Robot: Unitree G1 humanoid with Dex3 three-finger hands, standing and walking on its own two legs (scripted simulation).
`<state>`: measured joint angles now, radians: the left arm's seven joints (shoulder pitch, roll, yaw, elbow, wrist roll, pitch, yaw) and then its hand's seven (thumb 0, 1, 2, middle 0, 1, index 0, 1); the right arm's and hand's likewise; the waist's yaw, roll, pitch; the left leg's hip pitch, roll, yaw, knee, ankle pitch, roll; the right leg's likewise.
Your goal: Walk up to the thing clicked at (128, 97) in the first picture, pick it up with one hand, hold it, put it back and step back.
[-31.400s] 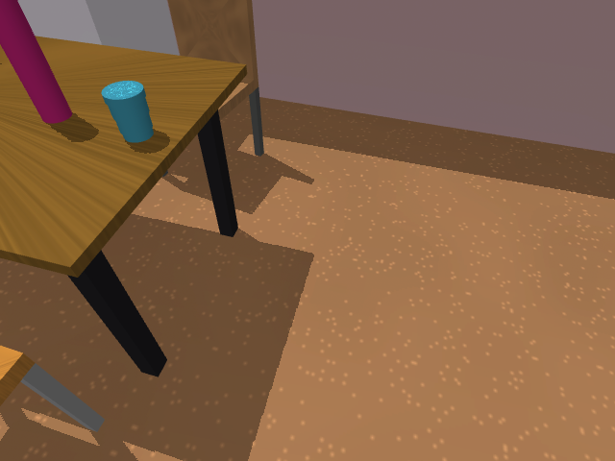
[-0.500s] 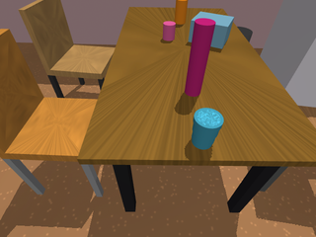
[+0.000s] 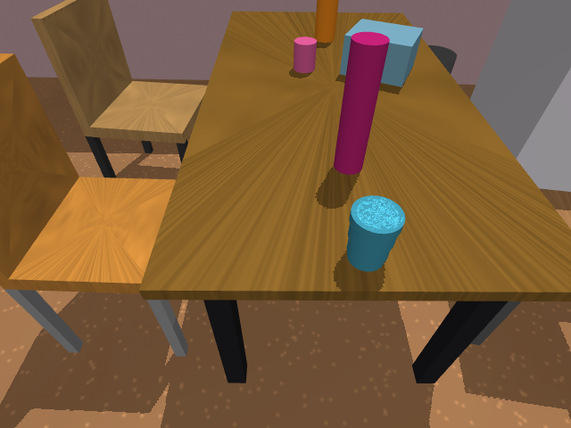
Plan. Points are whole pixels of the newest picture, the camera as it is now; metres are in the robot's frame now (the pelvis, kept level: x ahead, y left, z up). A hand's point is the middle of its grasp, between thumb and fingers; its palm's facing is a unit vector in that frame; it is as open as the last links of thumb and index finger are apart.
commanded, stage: home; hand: right
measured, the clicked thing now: (371, 236) +0.45 -0.16 +0.00
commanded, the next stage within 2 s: stand in 0.50 s
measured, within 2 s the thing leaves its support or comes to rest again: neither
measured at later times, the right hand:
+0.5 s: hand out of the picture +0.06 -0.25 -0.16, palm faces -0.03 +0.94 -0.34, open 17.2 cm
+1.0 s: hand out of the picture +0.07 -0.26 -0.16, palm faces -0.02 +0.94 -0.34, open 10.1 cm
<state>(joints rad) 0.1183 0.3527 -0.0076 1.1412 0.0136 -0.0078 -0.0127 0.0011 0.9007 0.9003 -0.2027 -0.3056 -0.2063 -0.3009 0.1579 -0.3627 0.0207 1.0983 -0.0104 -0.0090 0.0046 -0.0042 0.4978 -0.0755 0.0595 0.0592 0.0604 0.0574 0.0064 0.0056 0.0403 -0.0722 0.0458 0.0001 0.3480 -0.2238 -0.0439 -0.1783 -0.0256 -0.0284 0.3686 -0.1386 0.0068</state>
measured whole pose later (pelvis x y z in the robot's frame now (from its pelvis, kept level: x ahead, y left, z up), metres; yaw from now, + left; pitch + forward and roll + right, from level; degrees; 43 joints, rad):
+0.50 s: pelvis +0.01 +0.00 +0.00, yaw +0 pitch -3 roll +0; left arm 0.10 0.35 -0.01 1.14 0.01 -0.01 -0.01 0.00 0.90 0.90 -0.20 -0.31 -0.21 -0.30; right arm 0.15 -0.36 0.01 1.12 -0.01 -0.01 0.00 0.00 0.49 -0.08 0.06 0.06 0.06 0.06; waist 0.00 0.01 0.05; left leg -0.06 0.05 0.01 0.33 -0.22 -0.04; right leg -0.17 -0.02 -0.02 0.36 -0.14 0.01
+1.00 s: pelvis +0.01 +0.00 +0.00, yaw -1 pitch -2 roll +0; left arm 0.11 0.35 0.00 1.14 0.01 -0.01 -0.01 0.00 0.90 0.90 -0.20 -0.30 -0.21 -0.30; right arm 0.15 -0.36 0.00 1.11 -0.01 0.00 0.00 0.00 -0.43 -0.78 0.19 0.29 0.20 0.28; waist 0.00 0.01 0.05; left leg -0.06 0.05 0.01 0.32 -0.23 -0.05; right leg -0.17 -0.02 -0.02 0.36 -0.15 0.00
